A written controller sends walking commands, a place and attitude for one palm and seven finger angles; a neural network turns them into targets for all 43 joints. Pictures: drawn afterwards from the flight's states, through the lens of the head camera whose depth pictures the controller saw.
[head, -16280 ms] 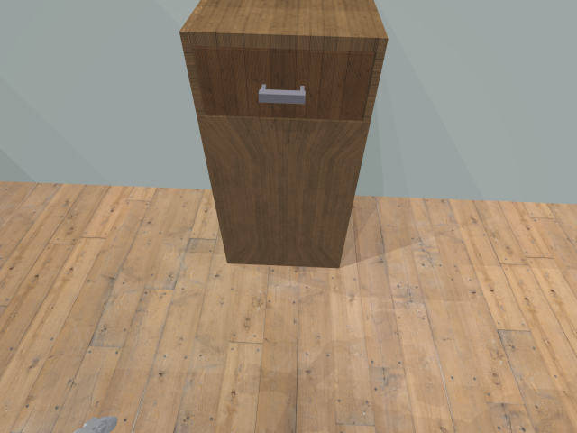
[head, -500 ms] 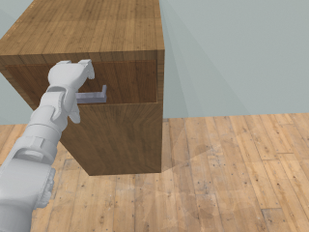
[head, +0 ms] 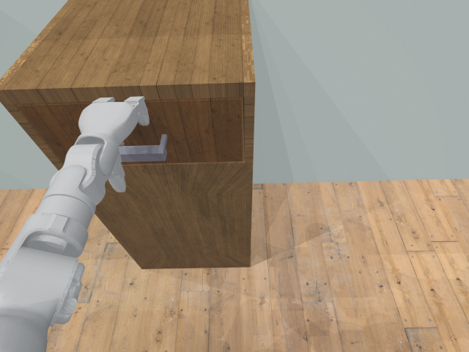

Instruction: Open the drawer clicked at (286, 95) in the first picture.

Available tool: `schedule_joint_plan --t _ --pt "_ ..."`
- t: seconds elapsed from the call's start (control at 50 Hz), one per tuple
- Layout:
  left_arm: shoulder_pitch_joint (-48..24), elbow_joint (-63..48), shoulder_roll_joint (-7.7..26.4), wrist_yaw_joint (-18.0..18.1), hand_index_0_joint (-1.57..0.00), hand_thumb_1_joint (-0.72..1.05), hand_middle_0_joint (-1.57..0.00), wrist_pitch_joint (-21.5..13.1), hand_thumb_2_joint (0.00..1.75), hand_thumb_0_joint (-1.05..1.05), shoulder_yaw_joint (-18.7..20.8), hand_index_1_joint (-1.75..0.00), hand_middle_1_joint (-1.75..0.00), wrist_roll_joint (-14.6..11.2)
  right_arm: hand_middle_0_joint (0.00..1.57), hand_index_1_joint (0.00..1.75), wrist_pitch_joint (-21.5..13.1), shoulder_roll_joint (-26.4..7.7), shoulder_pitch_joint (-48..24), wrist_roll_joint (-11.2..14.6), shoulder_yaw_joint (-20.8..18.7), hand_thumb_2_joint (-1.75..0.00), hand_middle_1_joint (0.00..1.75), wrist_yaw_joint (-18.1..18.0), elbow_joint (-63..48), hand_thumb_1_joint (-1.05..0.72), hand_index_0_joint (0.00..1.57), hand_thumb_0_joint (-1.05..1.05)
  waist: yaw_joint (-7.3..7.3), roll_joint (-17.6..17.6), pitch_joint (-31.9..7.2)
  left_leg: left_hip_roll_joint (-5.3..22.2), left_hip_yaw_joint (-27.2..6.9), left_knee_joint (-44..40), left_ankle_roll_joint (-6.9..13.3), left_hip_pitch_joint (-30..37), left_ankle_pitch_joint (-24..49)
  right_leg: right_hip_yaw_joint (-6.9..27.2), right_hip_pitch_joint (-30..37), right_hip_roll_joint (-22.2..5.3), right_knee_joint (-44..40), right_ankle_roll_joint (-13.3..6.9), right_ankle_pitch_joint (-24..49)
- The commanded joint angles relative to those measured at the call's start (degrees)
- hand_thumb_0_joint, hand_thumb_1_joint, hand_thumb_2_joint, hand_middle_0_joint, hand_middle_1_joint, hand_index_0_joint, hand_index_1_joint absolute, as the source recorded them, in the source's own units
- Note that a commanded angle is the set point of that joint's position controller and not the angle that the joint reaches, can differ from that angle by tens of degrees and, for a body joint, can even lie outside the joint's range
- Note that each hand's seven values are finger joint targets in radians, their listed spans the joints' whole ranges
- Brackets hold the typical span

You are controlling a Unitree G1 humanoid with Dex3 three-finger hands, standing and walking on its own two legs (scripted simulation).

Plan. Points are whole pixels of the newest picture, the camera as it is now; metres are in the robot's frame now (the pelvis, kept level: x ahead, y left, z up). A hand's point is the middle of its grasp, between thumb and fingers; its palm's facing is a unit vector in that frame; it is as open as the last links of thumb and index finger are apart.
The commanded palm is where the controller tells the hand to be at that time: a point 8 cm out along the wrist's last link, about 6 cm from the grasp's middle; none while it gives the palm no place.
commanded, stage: move the hooked fingers above the handle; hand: left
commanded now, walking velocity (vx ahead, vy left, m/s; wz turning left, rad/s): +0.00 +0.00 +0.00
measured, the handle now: (139, 146) +0.50 +0.21 +0.05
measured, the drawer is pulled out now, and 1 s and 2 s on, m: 0.00 0.00 0.00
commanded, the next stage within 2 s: lower the fingers behind the handle in 0.98 s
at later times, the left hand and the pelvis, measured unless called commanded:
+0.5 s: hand (126, 141) +0.45 +0.21 +0.11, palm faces -0.03 -0.01 -1.00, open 13.6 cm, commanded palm +0.45 +0.19 +0.17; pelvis +0.01 +0.00 +0.00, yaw +1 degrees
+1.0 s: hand (134, 138) +0.46 +0.19 +0.11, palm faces -0.01 -0.01 -1.00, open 13.6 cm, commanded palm +0.45 +0.20 +0.17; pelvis -0.01 -0.01 +0.00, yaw +0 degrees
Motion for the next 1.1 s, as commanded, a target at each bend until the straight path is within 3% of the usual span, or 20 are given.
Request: schedule_joint_plan --t 0.0,0.06,0.16,0.18,0.2,0.22,0.26,0.3,0.32,0.36,0.44,0.5,0.66,0.68,0.78,0.9,0.94,1.0,1.04,1.08 --pt "-33.0 -16.1 10.6 3.3 -0.3 -0.5 -0.3 -2.2 0.3 0.0 4.4 -1.2 -1.2 -0.4 0.2 0.3 -1.3 -8.2 2.0 0.1 -2.5 -0.9 0.3 -0.6 -5.4 -0.9 0.2 0.0 -3.16 -1.6 -20.3 -1.2 -0.6 -1.5 1.8 14.8 17.5 1.6 4.1 2.1 -3.7 -1.3 15.4" --pt "-33.7 -17.4 7.4 3.4 -0.3 -0.5 -0.3 -1.8 0.3 0.0 2.2 -1.2 -1.2 -0.3 0.2 0.3 -1.3 -7.7 1.6 0.1 -2.7 -0.9 0.3 -0.3 -5.4 -0.9 0.2 0.0 -3.4 -0.8 -20.3 -1.0 -0.9 -1.1 1.6 16.7 19.2 1.0 2.1 2.3 -3.2 -1.4 15.7" --pt "-33.4 -20.0 8.1 3.5 -0.3 -0.5 -0.3 -1.4 0.3 0.0 3.2 -1.2 -1.2 -0.3 0.2 0.3 -1.0 -7.7 1.3 -0.2 -3.0 -0.9 0.3 0.2 -5.5 -0.9 0.2 0.0 -2.61 0.3 -23.5 -0.9 -1.2 -0.3 1.3 19.0 24.0 0.8 3.4 2.4 -2.4 -1.5 18.7" --pt "-33.1 -20.6 6.3 3.3 -0.3 -0.5 -0.3 -1.2 0.3 0.0 1.7 -1.2 -1.2 -0.6 0.2 0.3 -1.0 -7.5 1.0 -0.2 -3.0 -0.9 0.3 0.3 -5.8 -0.9 0.2 0.0 -2.72 0.8 -23.6 -0.9 -1.2 -0.2 1.3 19.5 24.5 0.8 3.2 2.3 -2.4 -1.5 18.8" --pt "-33.0 -20.6 6.5 3.1 -0.3 -0.5 -0.3 -1.2 0.3 0.0 2.0 -1.2 -1.2 -0.9 0.2 0.3 -0.8 -7.5 1.1 -0.1 -3.0 -0.9 0.3 0.3 -5.7 -0.9 0.2 0.0 -2.93 -0.7 -23.3 -0.8 -1.4 -0.2 1.2 19.2 25.2 0.5 3.8 2.3 -2.5 -1.5 19.1" --pt "-32.9 -20.5 6.2 3.1 -0.3 -0.5 -0.3 -1.0 0.3 0.0 1.8 -1.2 -1.2 -0.8 0.2 0.3 -0.8 -7.5 0.8 0.0 -2.9 -0.9 0.3 0.4 -5.6 -0.9 0.2 0.0 -2.73 0.4 -22.4 -0.8 -1.4 -0.3 1.2 19.1 25.0 0.5 3.0 2.4 -2.4 -1.5 18.9" --pt "-32.4 -18.2 6.3 3.1 -0.3 -0.5 -0.3 -0.1 0.3 0.0 1.9 -1.2 -1.2 -0.5 0.2 0.3 -0.5 -7.6 0.3 0.1 -2.7 -0.9 0.3 0.4 -5.4 -0.9 0.2 0.0 -3.03 -1.4 -19.0 -0.7 -1.5 -1.1 1.1 17.2 21.6 0.3 1.9 2.4 -2.8 -1.5 16.6" --pt "-33.0 -18.6 4.8 2.9 -0.3 -0.5 -0.3 0.2 0.3 0.0 0.6 -1.2 -1.2 -0.7 0.2 0.3 -0.6 -7.5 0.3 0.1 -2.6 -0.9 0.3 0.4 -5.8 -0.9 0.2 0.0 -3.07 -1.8 -19.7 -0.8 -1.5 -1.3 1.1 17.3 21.5 0.2 2.6 2.3 -3.0 -1.6 16.1" --pt "-34.0 -19.6 6.7 3.1 -0.3 -0.5 -0.3 0.1 0.3 0.0 1.9 -1.2 -1.2 -0.4 0.2 0.3 -0.6 -7.7 0.3 0.1 -2.7 -0.9 0.3 0.4 -5.5 -0.9 0.2 0.0 -2.75 -0.1 -21.0 -0.7 -1.5 -1.1 1.1 18.2 22.1 0.5 2.4 2.3 -2.7 -1.7 16.6" --pt "-34.2 -20.6 4.2 3.2 -0.3 -0.5 -0.3 0.4 0.3 0.0 0.0 -1.2 -1.2 -0.1 0.2 0.3 -0.6 -7.2 0.2 -0.1 -2.8 -0.9 0.3 0.5 -5.6 -0.9 0.2 0.0 -2.88 0.7 -22.4 -0.6 -1.7 -0.7 0.9 20.0 23.7 0.3 2.0 2.3 -2.4 -1.7 17.0" --pt "-33.7 -19.4 3.9 2.7 -0.3 -0.5 -0.3 0.7 0.3 0.0 -0.2 -1.2 -1.2 -0.6 0.2 0.3 -0.5 -7.3 0.0 0.0 -2.7 -0.9 0.3 0.6 -5.5 -0.9 0.2 0.0 -3.22 -0.8 -20.2 -0.5 -1.8 -1.2 1.0 18.7 21.7 0.2 1.8 2.3 -2.7 -1.6 15.8" --pt "-32.5 -20.8 3.8 2.5 -0.3 -0.5 -0.3 0.7 0.3 0.0 0.0 -1.2 -1.2 -0.7 0.2 0.3 -0.6 -7.3 -0.2 -0.2 -2.7 -0.9 0.3 0.7 -5.9 -0.9 0.2 0.0 -2.25 -0.1 -22.4 -0.6 -1.9 -1.3 0.8 19.4 23.9 0.2 3.4 2.3 -2.6 -1.8 16.9" --pt "-29.3 -14.0 8.8 3.3 -0.3 -0.5 -0.3 2.2 0.3 0.0 4.5 -1.2 -1.2 0.6 0.2 0.3 0.0 -7.6 -0.9 0.2 -1.9 -0.9 0.3 0.2 -5.6 -0.9 0.2 0.0 -1.4 -4.2 -17.3 -1.0 -0.7 -3.2 1.3 13.0 15.6 0.6 4.8 2.0 -3.5 -1.7 13.5" --pt "-30.3 -14.0 8.1 3.3 -0.3 -0.5 -0.3 2.3 0.3 0.0 3.6 -1.2 -1.2 0.6 0.2 0.3 0.0 -7.6 -0.9 0.3 -1.8 -0.9 0.3 0.1 -5.7 -0.9 0.2 0.0 -1.7 -3.9 -17.0 -1.0 -0.4 -3.2 1.3 12.8 15.4 0.7 4.6 1.9 -3.6 -1.6 13.6" --pt "-31.7 -13.1 9.8 3.7 -0.3 -0.5 -0.3 2.5 0.3 0.0 4.3 -1.2 -1.2 1.6 0.2 0.3 -0.2 -7.7 -0.2 0.3 -1.9 -0.9 0.3 -0.1 -5.5 -0.9 0.2 0.0 -1.84 -2.1 -18.2 -1.0 -0.3 -3.1 1.3 12.7 14.3 1.2 4.4 1.8 -3.6 -1.6 12.5" --pt "-31.3 -10.4 10.5 3.5 -0.3 -0.5 -0.3 2.6 0.3 0.0 4.4 -1.2 -1.2 1.7 0.2 0.3 -0.3 -8.0 0.1 0.4 -1.8 -0.9 0.3 -0.7 -5.6 -0.9 0.2 0.0 -2.69 -4.2 -17.0 -1.2 0.4 -3.1 1.7 10.3 11.4 2.0 5.0 1.5 -4.6 -1.0 11.3" --pt "-30.9 -10.7 11.8 3.6 -0.3 -0.5 -0.3 2.3 0.3 0.0 5.3 -1.2 -1.2 2.0 0.2 0.3 -0.4 -8.0 0.1 0.5 -2.0 -0.9 0.3 -0.8 -5.6 -0.9 0.2 0.0 -2.17 -2.4 -17.9 -1.2 0.6 -3.0 1.7 10.4 11.5 2.1 5.0 1.5 -4.2 -1.2 11.4" --pt "-30.0 -9.9 13.1 3.4 -0.3 -0.5 -0.3 2.1 0.3 0.0 6.5 -1.2 -1.2 1.8 0.2 0.3 -0.4 -8.2 0.6 0.4 -1.9 -0.9 0.3 -1.0 -5.6 -0.9 0.2 0.0 -2.21 -4.6 -18.4 -1.3 0.6 -2.9 1.8 9.7 11.9 2.2 6.6 1.4 -4.4 -1.0 12.4" --pt "-29.4 -9.2 13.9 3.3 -0.3 -0.5 -0.3 2.0 0.3 0.0 6.8 -1.2 -1.2 1.7 0.2 0.3 -0.3 -8.3 0.4 0.6 -1.8 -0.9 0.3 -1.2 -5.8 -0.9 0.2 0.0 -2.01 -3.7 -17.2 -1.3 1.0 -3.0 1.8 8.6 10.7 2.5 6.2 1.3 -4.5 -0.9 12.0" --pt "-29.0 -9.2 12.1 3.0 -0.3 -0.5 -0.3 1.8 0.3 0.0 5.5 -1.2 -1.2 1.4 0.2 0.3 -0.5 -8.1 0.3 0.6 -1.9 -0.9 0.3 -1.2 -5.9 -0.9 0.2 0.0 -2.35 -3.7 -16.5 -1.3 1.2 -2.9 1.8 8.7 10.5 2.5 5.7 1.2 -4.6 -0.8 12.1"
